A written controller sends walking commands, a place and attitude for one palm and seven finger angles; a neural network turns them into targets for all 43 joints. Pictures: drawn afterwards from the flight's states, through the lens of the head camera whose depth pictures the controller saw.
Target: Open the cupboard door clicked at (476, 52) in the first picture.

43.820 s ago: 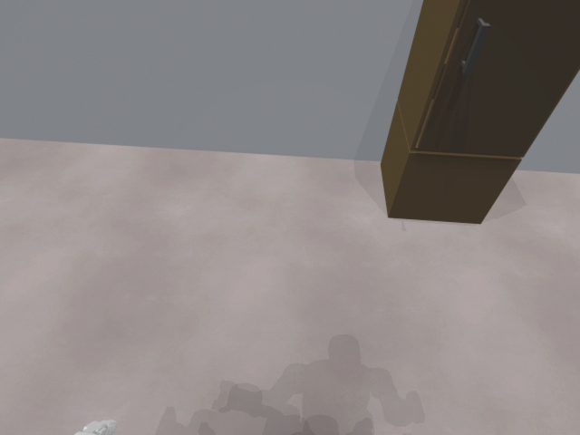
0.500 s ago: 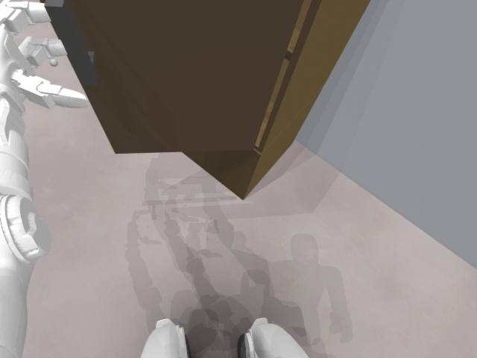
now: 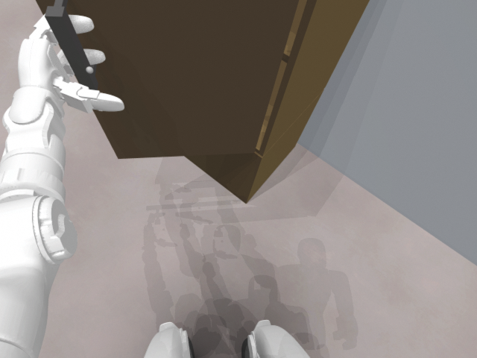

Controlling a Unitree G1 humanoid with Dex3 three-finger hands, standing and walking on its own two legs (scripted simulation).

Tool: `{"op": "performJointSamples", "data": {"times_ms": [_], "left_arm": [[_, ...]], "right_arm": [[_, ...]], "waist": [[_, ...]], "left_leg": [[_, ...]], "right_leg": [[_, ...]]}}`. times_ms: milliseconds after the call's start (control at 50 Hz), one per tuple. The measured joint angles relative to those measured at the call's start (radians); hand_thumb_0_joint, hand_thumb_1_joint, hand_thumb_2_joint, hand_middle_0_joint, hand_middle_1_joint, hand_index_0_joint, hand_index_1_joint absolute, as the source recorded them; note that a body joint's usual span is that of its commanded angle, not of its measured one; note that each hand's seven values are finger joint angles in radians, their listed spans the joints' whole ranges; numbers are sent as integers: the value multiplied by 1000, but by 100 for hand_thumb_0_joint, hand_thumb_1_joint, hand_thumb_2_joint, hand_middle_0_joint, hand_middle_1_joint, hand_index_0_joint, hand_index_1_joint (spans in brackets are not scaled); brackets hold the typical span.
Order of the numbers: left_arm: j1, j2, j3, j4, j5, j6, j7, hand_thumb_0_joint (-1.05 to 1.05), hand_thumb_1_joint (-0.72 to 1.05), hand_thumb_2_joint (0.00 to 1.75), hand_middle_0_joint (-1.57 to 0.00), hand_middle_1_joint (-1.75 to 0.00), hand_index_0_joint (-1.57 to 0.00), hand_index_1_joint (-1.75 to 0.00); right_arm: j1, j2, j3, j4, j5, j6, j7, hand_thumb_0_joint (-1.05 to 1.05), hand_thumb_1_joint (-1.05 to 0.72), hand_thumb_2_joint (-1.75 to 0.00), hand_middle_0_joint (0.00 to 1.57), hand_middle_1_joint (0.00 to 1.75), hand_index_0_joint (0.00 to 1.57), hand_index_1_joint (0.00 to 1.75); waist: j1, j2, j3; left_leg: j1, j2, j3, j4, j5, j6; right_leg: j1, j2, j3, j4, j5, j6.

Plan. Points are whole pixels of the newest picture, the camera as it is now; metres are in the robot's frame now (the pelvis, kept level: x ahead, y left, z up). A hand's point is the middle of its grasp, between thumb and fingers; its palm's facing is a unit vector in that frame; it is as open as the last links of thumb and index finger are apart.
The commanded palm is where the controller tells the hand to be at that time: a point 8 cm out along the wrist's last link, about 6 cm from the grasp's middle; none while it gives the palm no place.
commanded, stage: slide the fingers in behind the handle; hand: left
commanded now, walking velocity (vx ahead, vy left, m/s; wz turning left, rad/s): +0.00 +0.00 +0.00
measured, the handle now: (77, 45) +0.60 +0.19 +0.11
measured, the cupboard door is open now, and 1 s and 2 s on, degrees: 45 46 60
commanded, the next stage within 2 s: close the thumb around the handle in 0.58 s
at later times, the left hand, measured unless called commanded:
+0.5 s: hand (92, 72) +0.54 +0.16 +0.11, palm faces +0.02 -1.00 -0.02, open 14.2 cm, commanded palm +0.53 +0.19 +0.11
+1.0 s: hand (91, 72) +0.54 +0.16 +0.11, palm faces +0.01 -1.00 -0.02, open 11.2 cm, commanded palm +0.53 +0.19 +0.11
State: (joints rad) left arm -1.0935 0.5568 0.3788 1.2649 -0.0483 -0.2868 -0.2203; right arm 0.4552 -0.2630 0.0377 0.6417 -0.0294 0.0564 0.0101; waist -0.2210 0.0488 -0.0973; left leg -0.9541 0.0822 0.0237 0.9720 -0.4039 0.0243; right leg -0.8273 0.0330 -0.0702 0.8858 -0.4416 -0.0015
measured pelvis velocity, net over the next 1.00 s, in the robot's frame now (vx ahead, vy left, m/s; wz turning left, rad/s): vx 0.01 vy -0.01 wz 0.03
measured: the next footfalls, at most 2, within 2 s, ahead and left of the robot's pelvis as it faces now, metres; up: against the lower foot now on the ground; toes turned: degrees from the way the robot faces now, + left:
none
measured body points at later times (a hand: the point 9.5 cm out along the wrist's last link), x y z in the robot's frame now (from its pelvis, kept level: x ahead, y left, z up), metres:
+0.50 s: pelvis +0.00 -0.01 +0.00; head +0.14 +0.01 +0.43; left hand +0.54 +0.22 +0.11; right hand -0.03 -0.28 -0.10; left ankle +0.02 +0.10 -0.68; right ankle -0.02 -0.13 -0.68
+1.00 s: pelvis +0.01 -0.01 +0.00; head +0.14 +0.01 +0.43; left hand +0.54 +0.22 +0.11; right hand -0.01 -0.27 -0.11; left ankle +0.02 +0.10 -0.68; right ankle -0.02 -0.13 -0.68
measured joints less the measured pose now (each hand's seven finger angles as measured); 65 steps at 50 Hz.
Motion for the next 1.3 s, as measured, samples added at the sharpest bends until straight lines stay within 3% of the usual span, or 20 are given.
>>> {"op": "performJointSamples", "data": {"times_ms": [320,780,940,1300], "left_arm": [[-5,-12,-40,1,-20,-20,41,-2,-50,30,-27,-120,-27,-120],[35,-33,-51,-19,-40,-28,25,-2,-47,32,-27,-121,-27,-120],[31,-37,-54,-17,-40,-29,26,-2,-20,43,-29,-124,-29,-123],[-15,-22,-60,19,-28,-25,32,0,71,82,-36,-133,-36,-133]], "right_arm": [[2,-5,-15,30,-1,-14,3,0,-90,-89,20,30,21,30],[-31,-3,-18,25,6,-16,5,0,-91,-90,20,30,20,30],[-28,-1,-18,30,5,-15,3,0,-90,-90,20,30,21,30],[-19,-6,-13,40,0,-22,-1,0,-90,-89,20,30,21,30]], "waist": [[13,-2,4],[30,-2,-5],[32,0,-5],[20,-2,-1]], "left_leg": [[-2,-2,-17,-11,11,-16],[26,-5,-20,-23,4,-21],[24,-8,-20,-21,3,-19],[0,-11,-24,-8,5,-13]], "right_leg": [[-2,1,-16,3,-4,-16],[25,0,-18,-8,-14,-20],[24,-3,-17,-6,-15,-17],[4,-5,-20,3,-11,-12]]}}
